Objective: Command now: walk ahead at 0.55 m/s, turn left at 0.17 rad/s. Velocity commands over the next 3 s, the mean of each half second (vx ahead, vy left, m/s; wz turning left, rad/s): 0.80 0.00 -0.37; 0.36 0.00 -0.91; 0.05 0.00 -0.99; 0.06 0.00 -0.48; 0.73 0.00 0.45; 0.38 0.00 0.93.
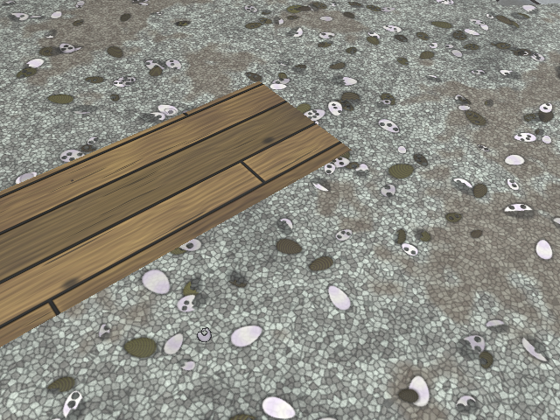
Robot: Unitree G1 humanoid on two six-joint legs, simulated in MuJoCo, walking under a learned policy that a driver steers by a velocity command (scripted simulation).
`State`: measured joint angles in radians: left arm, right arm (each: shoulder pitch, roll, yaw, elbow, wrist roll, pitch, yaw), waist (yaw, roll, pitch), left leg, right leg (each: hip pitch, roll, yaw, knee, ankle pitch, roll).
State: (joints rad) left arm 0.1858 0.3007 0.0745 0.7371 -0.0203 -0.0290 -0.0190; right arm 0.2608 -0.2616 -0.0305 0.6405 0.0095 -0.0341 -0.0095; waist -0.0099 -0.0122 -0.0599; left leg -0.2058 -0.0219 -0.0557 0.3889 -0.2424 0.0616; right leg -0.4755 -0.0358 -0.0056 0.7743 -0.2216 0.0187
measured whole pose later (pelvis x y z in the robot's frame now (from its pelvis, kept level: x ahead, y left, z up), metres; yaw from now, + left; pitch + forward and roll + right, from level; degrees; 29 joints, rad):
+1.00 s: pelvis +0.52 -0.15 -0.03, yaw -41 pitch +0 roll +3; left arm 0.10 0.36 0.09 0.56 -0.03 0.04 -0.04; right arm 0.14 -0.33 -0.09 0.76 0.05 -0.03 -0.01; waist -0.04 -0.01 0.12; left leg -0.08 0.09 0.32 0.63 -0.47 -0.03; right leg -0.49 -0.03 -0.08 0.63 -0.09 -0.08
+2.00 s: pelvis +0.63 -0.22 +0.00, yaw -84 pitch +2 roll +1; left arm 0.23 0.25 0.02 0.62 0.00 0.00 0.01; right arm 0.22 -0.34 -0.07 0.78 0.02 0.00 0.01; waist -0.01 0.04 0.00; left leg -0.46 0.05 0.03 0.97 -0.38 -0.04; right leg -0.20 0.01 0.05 0.43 -0.27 -0.05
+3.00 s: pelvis +0.89 -0.70 -0.01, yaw -37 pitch +1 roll -3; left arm 0.10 0.28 0.06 0.69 0.00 -0.06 0.02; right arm 0.20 -0.36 -0.07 0.58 0.03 0.05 -0.02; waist -0.01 0.01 0.09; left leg -0.58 0.09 -0.01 1.17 -0.43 -0.05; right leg -0.33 0.02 -0.14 0.39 -0.08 -0.06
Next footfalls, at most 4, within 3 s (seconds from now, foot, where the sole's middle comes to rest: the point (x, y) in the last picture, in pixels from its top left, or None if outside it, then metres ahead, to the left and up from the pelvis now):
0.18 right None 0.12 -0.14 -0.79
0.58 left None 0.54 -0.01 -0.79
1.00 right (403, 399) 0.59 -0.32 -0.79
1.42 left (359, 327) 0.79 -0.23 -0.79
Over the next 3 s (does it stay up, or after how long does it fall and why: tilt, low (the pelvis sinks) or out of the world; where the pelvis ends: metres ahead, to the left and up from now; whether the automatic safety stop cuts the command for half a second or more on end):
stays up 0.89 -0.70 -0.01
